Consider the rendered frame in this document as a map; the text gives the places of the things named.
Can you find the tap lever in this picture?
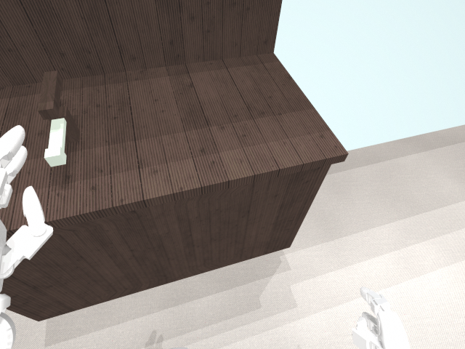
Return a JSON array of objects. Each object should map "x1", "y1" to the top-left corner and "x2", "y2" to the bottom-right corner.
[{"x1": 44, "y1": 118, "x2": 67, "y2": 167}]

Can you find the counter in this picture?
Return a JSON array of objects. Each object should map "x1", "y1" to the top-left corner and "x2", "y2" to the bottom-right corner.
[{"x1": 0, "y1": 0, "x2": 348, "y2": 321}]

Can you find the left robot hand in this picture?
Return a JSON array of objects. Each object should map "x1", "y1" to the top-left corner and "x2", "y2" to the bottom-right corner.
[{"x1": 0, "y1": 125, "x2": 53, "y2": 292}]

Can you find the left robot forearm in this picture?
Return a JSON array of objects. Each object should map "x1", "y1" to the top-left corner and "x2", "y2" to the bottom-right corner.
[{"x1": 0, "y1": 294, "x2": 16, "y2": 349}]

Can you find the right robot hand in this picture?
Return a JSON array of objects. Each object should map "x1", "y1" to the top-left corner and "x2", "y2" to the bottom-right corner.
[{"x1": 352, "y1": 286, "x2": 410, "y2": 349}]

